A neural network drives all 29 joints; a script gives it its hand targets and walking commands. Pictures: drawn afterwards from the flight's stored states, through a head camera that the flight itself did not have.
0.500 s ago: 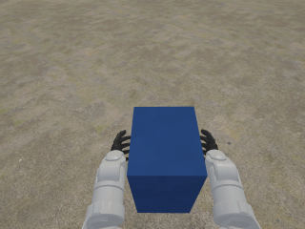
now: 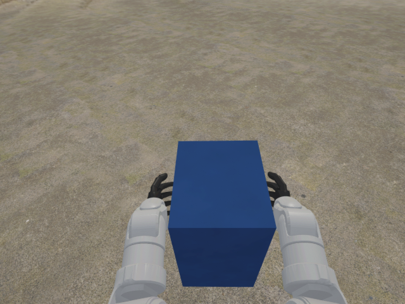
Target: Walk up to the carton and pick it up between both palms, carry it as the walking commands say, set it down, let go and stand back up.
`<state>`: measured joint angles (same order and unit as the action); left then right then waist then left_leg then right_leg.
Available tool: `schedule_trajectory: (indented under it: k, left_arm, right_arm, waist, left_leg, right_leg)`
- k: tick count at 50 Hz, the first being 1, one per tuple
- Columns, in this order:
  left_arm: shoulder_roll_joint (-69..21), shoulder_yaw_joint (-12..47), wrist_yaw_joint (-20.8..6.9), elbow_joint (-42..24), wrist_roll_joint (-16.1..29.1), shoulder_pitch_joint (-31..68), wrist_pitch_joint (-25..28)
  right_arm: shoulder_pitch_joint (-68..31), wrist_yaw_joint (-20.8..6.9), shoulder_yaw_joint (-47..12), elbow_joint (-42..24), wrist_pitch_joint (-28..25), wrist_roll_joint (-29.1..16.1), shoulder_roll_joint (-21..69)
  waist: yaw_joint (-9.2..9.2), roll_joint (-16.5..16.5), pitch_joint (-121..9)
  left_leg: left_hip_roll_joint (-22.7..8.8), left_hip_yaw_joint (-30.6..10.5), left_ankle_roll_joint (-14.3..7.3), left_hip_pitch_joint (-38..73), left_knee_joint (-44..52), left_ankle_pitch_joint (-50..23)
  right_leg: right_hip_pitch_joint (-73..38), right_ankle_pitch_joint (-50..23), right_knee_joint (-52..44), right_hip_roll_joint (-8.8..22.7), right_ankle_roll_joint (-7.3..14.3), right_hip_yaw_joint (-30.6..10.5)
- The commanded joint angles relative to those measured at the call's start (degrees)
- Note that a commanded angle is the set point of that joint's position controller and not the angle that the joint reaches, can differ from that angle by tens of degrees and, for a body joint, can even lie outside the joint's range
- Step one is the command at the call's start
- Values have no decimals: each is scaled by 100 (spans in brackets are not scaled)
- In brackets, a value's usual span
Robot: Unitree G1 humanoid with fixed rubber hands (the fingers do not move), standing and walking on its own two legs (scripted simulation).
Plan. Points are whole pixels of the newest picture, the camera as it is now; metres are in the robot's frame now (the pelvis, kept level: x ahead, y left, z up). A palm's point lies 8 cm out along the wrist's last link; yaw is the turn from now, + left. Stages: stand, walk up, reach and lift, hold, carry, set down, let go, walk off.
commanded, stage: reach and lift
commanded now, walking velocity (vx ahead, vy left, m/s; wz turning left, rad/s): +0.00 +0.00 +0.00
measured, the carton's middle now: (217, 218) +0.31 +0.00 +0.00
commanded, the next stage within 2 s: hold in 0.70 s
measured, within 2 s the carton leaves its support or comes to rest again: neither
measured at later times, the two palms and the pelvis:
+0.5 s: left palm (154, 207) +0.30 +0.13 +0.06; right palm (280, 205) +0.30 -0.13 +0.06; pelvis +0.01 +0.00 +0.00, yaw +0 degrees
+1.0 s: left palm (153, 211) +0.29 +0.13 +0.06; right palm (281, 209) +0.29 -0.13 +0.06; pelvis +0.00 +0.00 +0.00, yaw +0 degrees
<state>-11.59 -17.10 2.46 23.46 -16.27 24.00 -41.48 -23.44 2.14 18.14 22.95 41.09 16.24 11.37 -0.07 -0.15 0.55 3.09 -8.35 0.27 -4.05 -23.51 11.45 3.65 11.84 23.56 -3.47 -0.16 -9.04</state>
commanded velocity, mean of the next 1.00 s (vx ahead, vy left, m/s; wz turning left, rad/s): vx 0.00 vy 0.00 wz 0.00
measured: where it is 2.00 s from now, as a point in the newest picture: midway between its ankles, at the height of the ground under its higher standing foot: outside the picture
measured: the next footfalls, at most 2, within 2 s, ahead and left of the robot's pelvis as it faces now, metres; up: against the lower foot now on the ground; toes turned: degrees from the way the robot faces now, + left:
left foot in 1.68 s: +0.03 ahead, +0.01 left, +0.00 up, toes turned -6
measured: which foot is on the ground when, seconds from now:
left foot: down 0.00-1.00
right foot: down 0.00-1.00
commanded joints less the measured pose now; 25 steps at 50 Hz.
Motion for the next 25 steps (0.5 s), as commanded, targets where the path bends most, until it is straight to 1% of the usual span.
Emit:
schedule_trajectory:
  k: [1,16,25]
  left_arm:
    - [-5480,2881,-1231,108,1221,3029,133]
    - [-5434,3042,-1261,-250,1314,2566,37]
    - [-5481,3108,-1272,-393,1365,2378,-23]
  right_arm:
    - [-2959,-1230,-2929,225,-22,-1212,5622]
    - [-2465,-1218,-3113,-110,46,-1291,5606]
    - [-2314,-1256,-3175,-258,77,-1338,5581]
  waist:
    - [21,-1,-1173]
    - [13,-12,-1229]
    - [9,12,-1180]
  left_leg:
    - [78,376,16,224,394,-371]
    - [113,350,43,333,431,-832]
    - [113,341,66,353,445,-877]
  right_leg:
    - [-48,-446,-425,-58,-58,391]
    - [-233,-895,-445,-72,-88,351]
    - [-227,-880,-452,-85,-73,347]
